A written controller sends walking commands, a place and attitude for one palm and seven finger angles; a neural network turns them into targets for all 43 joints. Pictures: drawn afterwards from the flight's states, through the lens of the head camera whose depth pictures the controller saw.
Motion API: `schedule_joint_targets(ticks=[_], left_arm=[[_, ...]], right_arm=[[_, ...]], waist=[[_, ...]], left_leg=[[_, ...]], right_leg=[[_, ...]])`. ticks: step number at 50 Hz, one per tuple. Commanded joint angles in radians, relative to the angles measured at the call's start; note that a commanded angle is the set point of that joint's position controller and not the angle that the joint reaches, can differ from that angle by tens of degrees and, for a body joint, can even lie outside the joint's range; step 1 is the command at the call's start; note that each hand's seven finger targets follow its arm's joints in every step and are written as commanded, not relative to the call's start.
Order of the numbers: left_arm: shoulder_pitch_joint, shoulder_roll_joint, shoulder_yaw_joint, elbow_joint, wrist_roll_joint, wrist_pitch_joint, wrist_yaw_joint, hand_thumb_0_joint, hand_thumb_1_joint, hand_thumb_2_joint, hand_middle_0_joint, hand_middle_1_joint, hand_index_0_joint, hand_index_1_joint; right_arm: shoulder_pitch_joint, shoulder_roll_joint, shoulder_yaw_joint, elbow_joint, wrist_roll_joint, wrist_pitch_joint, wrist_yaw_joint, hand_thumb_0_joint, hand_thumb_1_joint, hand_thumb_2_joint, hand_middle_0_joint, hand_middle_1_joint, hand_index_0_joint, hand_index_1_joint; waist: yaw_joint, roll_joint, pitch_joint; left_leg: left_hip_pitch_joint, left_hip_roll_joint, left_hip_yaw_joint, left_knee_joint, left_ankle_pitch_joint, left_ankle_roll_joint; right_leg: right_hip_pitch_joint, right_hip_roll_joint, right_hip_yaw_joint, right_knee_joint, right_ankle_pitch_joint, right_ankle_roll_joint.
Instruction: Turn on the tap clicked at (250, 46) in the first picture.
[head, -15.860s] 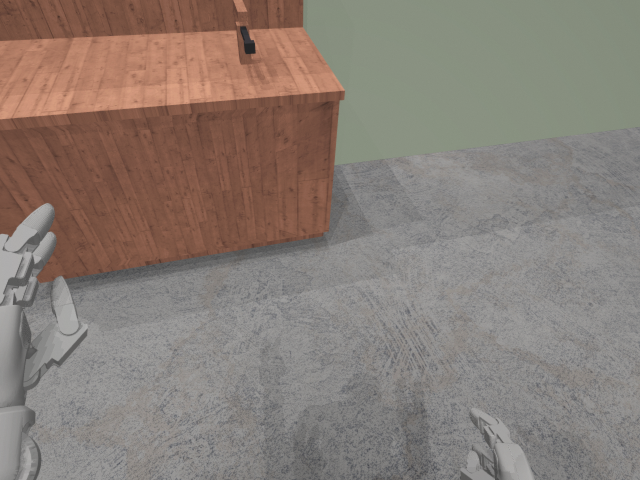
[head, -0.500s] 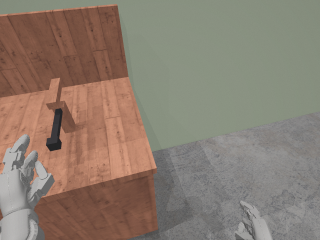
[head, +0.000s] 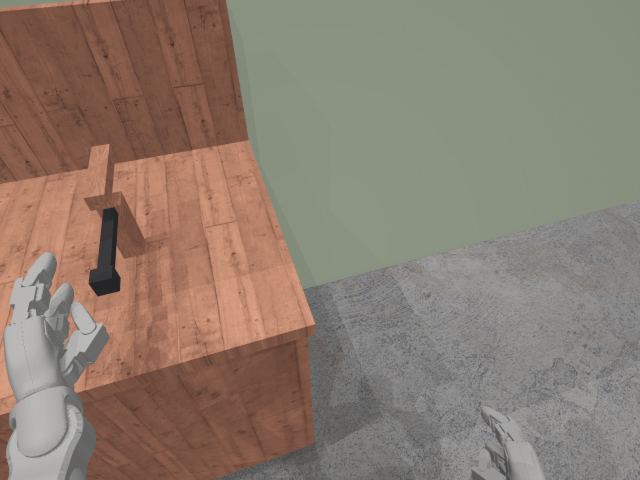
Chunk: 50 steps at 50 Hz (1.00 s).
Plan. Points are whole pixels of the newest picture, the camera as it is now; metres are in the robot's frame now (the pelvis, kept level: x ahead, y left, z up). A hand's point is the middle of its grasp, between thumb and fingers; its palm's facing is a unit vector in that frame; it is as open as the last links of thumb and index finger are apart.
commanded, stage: reach beside the lever's end, fingers flat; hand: left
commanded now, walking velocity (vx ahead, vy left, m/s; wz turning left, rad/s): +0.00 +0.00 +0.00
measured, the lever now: (105, 280) +0.33 +0.33 +0.07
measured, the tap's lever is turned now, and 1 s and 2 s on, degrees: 0 0 2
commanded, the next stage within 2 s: push the lever round in 1.44 s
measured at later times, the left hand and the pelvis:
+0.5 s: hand (90, 320) +0.26 +0.31 +0.08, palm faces +0.61 -0.79 -0.09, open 7.6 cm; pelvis +0.00 +0.01 -0.01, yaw +0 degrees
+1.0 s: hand (85, 310) +0.28 +0.34 +0.07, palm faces +0.64 -0.76 -0.10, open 7.8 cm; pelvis +0.00 +0.00 -0.02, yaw -1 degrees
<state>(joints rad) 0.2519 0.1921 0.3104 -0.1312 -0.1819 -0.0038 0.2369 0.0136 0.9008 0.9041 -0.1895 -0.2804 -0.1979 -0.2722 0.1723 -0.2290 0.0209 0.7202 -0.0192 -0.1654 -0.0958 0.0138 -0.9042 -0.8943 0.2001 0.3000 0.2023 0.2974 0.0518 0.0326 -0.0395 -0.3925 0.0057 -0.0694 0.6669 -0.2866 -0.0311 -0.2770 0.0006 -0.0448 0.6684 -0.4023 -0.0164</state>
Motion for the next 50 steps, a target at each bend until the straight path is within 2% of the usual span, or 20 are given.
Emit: schedule_joint_targets(ticks=[1,2,5,7,8,11,14,17,21,22,28,32,33,37,38,40,42,43,47,50], left_arm=[[-0.134,0.186,0.103,-0.198,0.005,-0.086,0.002,0.0,0.9,0.9,-0.184,-0.252,-0.184,-0.252],[-0.126,0.215,0.134,-0.187,0.008,-0.088,0.005,0.0,0.9,0.9,-0.183,-0.25,-0.183,-0.25],[-0.117,0.202,0.14,-0.169,0.0,-0.101,-0.002,0.0,0.9,0.9,-0.181,-0.243,-0.181,-0.243],[-0.152,0.21,0.14,-0.179,0.003,-0.114,-0.006,0.0,0.9,0.9,-0.179,-0.238,-0.179,-0.238],[-0.174,0.183,0.107,-0.178,0.006,-0.121,-0.009,0.0,0.9,0.9,-0.178,-0.235,-0.178,-0.235],[-0.206,0.205,0.131,-0.133,0.002,-0.145,-0.023,0.0,0.9,0.9,-0.176,-0.228,-0.176,-0.228],[-0.251,0.199,0.11,-0.122,0.003,-0.165,-0.04,0.0,0.9,0.9,-0.173,-0.22,-0.173,-0.22],[-0.245,0.237,0.153,-0.078,-0.002,-0.167,-0.052,0.0,0.9,0.9,-0.171,-0.212,-0.171,-0.212],[-0.32,0.252,0.166,-0.025,-0.003,-0.167,-0.053,0.0,0.9,0.9,-0.168,-0.202,-0.168,-0.202],[-0.315,0.277,0.197,-0.009,-0.003,-0.167,-0.05,0.0,0.9,0.9,-0.167,-0.2,-0.167,-0.2],[-0.306,0.257,0.174,0.034,0.007,-0.188,-0.057,0.0,0.9,0.9,-0.162,-0.185,-0.162,-0.185],[-0.33,0.286,0.204,0.079,0.005,-0.206,-0.06,0.0,0.9,0.9,-0.158,-0.175,-0.158,-0.175],[-0.352,0.264,0.182,0.085,0.003,-0.21,-0.064,0.0,0.9,0.9,-0.158,-0.173,-0.158,-0.173],[-0.375,0.339,0.254,0.123,0.007,-0.232,-0.061,0.0,0.9,0.9,-0.154,-0.163,-0.154,-0.163],[-0.391,0.31,0.224,0.113,0.008,-0.239,-0.066,0.0,0.9,0.9,-0.153,-0.16,-0.153,-0.16],[-0.403,0.323,0.237,0.124,0.009,-0.252,-0.07,0.0,0.9,0.9,-0.152,-0.155,-0.152,-0.155],[-0.407,0.375,0.281,0.169,0.011,-0.256,-0.076,0.0,0.9,0.9,-0.15,-0.15,-0.15,-0.15],[-0.429,0.354,0.261,0.183,0.006,-0.26,-0.085,0.0,0.9,0.9,-0.15,-0.15,-0.15,-0.15],[-0.484,0.384,0.281,0.235,-0.004,-0.272,-0.115,0.0,0.9,0.9,-0.15,-0.15,-0.15,-0.15],[-0.49,0.384,0.278,0.278,-0.011,-0.279,-0.138,0.0,0.9,0.9,-0.15,-0.15,-0.15,-0.15]], right_arm=[[-0.127,-0.118,-0.047,-0.158,-0.005,-0.049,-0.005,0.0,-0.9,-0.9,0.2,0.3,0.2,0.3],[-0.123,-0.119,-0.048,-0.154,-0.004,-0.042,-0.006,0.0,-0.9,-0.9,0.2,0.3,0.2,0.3],[-0.122,-0.117,-0.053,-0.158,-0.002,-0.034,-0.002,0.0,-0.9,-0.9,0.2,0.3,0.2,0.3],[-0.116,-0.115,-0.051,-0.155,-0.001,-0.031,-0.001,0.0,-0.9,-0.9,0.2,0.3,0.2,0.3],[-0.118,-0.114,-0.049,-0.157,-0.001,-0.033,0.0,0.0,-0.9,-0.9,0.2,0.3,0.2,0.3],[-0.108,-0.124,-0.055,-0.144,-0.003,-0.035,-0.004,0.0,-0.9,-0.9,0.2,0.3,0.2,0.3],[-0.106,-0.124,-0.054,-0.143,-0.002,-0.043,-0.008,0.0,-0.9,-0.9,0.2,0.3,0.2,0.3],[-0.096,-0.131,-0.056,-0.136,-0.002,-0.04,-0.015,0.0,-0.9,-0.9,0.2,0.3,0.2,0.3],[-0.099,-0.131,-0.055,-0.135,0.001,-0.038,-0.02,0.0,-0.9,-0.9,0.2,0.3,0.2,0.3],[-0.09,-0.131,-0.055,-0.13,0.001,-0.035,-0.021,0.0,-0.9,-0.9,0.2,0.3,0.2,0.3],[-0.072,-0.129,-0.058,-0.14,0.001,-0.033,-0.011,0.0,-0.9,-0.9,0.2,0.3,0.2,0.3],[-0.058,-0.139,-0.062,-0.135,0.002,-0.031,-0.013,0.0,-0.9,-0.9,0.2,0.3,0.2,0.3],[-0.063,-0.137,-0.063,-0.14,0.004,-0.031,-0.013,0.0,-0.9,-0.9,0.2,0.3,0.2,0.3],[-0.05,-0.142,-0.066,-0.131,0.003,-0.026,-0.016,0.0,-0.9,-0.9,0.2,0.3,0.2,0.3],[-0.053,-0.137,-0.066,-0.136,0.003,-0.025,-0.014,0.0,-0.9,-0.9,0.2,0.3,0.2,0.3],[-0.044,-0.139,-0.069,-0.132,-0.001,-0.026,-0.014,0.0,-0.9,-0.9,0.2,0.3,0.2,0.3],[-0.035,-0.143,-0.069,-0.121,0.0,-0.016,-0.018,0.0,-0.9,-0.9,0.2,0.3,0.2,0.3],[-0.036,-0.14,-0.067,-0.123,0.002,-0.013,-0.019,0.0,-0.9,-0.9,0.2,0.3,0.2,0.3],[-0.026,-0.146,-0.067,-0.114,0.004,-0.01,-0.026,0.0,-0.9,-0.9,0.2,0.3,0.2,0.3],[-0.014,-0.15,-0.07,-0.116,0.005,-0.01,-0.026,0.0,-0.9,-0.9,0.2,0.3,0.2,0.3]], waist=[[0.007,-0.002,-0.138],[0.01,0.007,-0.134],[0.012,0.001,-0.145],[0.005,0.038,-0.139],[-0.005,0.045,-0.135],[-0.017,0.016,-0.131],[-0.024,0.034,-0.143],[-0.012,0.03,-0.169],[-0.02,0.025,-0.176],[-0.008,0.039,-0.179],[-0.012,0.065,-0.205],[-0.014,0.011,-0.188],[-0.026,0.014,-0.177],[-0.012,0.01,-0.204],[-0.017,0.045,-0.216],[-0.017,0.05,-0.241],[-0.019,0.035,-0.234],[-0.029,0.027,-0.223],[-0.034,0.054,-0.219],[-0.036,0.035,-0.241]], left_leg=[[0.107,-0.036,0.035,-0.081,0.14,0.049],[0.1,-0.035,0.036,-0.082,0.146,0.048],[0.091,-0.034,0.042,-0.07,0.169,0.047],[0.093,-0.032,0.039,-0.067,0.168,0.044],[0.097,-0.032,0.036,-0.064,0.159,0.045],[0.076,-0.03,0.031,-0.048,0.143,0.047],[0.081,-0.029,0.026,-0.043,0.126,0.047],[0.067,-0.029,0.027,-0.036,0.126,0.047],[0.047,-0.032,0.026,-0.028,0.101,0.048],[0.039,-0.032,0.025,-0.029,0.1,0.047],[0.043,-0.029,0.029,-0.012,0.147,0.047],[0.011,-0.025,0.024,-0.005,0.126,0.049],[0.01,-0.025,0.028,-0.001,0.116,0.051],[-0.015,-0.026,0.03,0.012,0.114,0.051],[-0.008,-0.028,0.032,0.014,0.109,0.052],[-0.006,-0.029,0.038,0.032,0.131,0.054],[-0.028,-0.026,0.038,0.039,0.131,0.055],[-0.036,-0.028,0.038,0.041,0.119,0.058],[-0.051,-0.027,0.041,0.056,0.101,0.06],[-0.055,-0.027,0.04,0.07,0.118,0.062]], right_leg=[[-0.045,0.014,0.008,-0.114,0.231,-0.001],[-0.042,0.016,0.008,-0.115,0.234,-0.002],[-0.041,0.016,0.007,-0.098,0.267,-0.002],[-0.056,0.017,0.006,-0.094,0.256,-0.005],[-0.073,0.017,0.005,-0.088,0.246,-0.005],[-0.099,0.019,0.007,-0.079,0.231,-0.005],[-0.119,0.019,0.007,-0.07,0.21,-0.007],[-0.112,0.021,0.01,-0.066,0.213,-0.006],[-0.128,0.019,0.012,-0.06,0.193,-0.005],[-0.122,0.02,0.014,-0.062,0.189,-0.006],[-0.124,0.022,0.012,-0.037,0.243,-0.006],[-0.14,0.028,0.011,-0.031,0.222,-0.004],[-0.155,0.025,0.012,-0.03,0.218,-0.002],[-0.15,0.026,0.02,-0.018,0.216,-0.002],[-0.155,0.022,0.022,-0.015,0.213,-0.002],[-0.152,0.023,0.027,-0.003,0.245,-0.001],[-0.154,0.025,0.029,0.0,0.248,0.001],[-0.163,0.023,0.031,-0.001,0.243,0.002],[-0.185,0.024,0.04,0.0,0.23,0.003],[-0.185,0.024,0.041,0.014,0.261,0.004]])
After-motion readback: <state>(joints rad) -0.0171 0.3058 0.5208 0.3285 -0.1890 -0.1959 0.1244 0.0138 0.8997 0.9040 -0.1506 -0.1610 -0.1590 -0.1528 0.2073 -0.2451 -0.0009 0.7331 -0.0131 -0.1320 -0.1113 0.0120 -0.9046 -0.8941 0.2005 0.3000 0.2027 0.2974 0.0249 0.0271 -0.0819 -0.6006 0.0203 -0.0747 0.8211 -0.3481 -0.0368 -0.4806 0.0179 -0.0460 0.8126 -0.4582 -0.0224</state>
